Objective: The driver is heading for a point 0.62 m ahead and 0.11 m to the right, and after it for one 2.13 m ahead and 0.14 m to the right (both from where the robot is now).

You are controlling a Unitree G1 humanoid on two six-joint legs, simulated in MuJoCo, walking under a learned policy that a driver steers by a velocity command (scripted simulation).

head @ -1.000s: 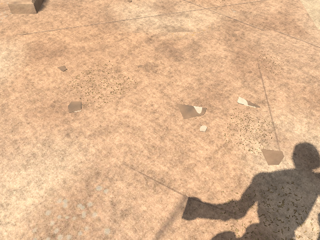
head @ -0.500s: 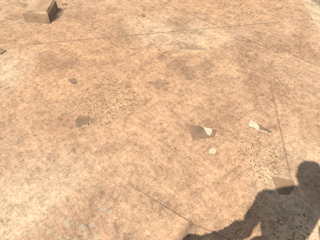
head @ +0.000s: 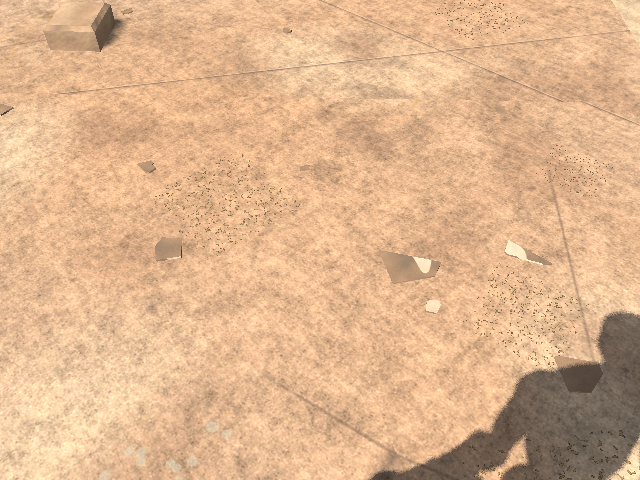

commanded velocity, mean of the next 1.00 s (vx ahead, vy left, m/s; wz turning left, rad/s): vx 0.29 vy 0.00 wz -0.01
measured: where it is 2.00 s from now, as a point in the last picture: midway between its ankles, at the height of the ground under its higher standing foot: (339, 403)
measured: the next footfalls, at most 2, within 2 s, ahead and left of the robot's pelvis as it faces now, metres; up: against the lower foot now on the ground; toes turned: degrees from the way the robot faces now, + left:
left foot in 0.96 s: +0.48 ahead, +0.11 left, +0.00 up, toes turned +3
right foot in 1.48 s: +0.70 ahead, -0.14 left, +0.00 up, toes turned -17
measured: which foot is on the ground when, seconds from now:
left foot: down 0.00-0.46, up 0.48-0.94, down 0.96-1.00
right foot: down 0.00-0.96, up 0.98-1.00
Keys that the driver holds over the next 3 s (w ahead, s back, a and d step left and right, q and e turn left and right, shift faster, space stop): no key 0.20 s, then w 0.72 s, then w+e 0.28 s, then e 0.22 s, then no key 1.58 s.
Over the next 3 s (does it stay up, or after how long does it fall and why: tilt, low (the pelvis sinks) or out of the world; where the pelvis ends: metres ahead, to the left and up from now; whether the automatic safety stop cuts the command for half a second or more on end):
stays up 0.67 -0.02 0.00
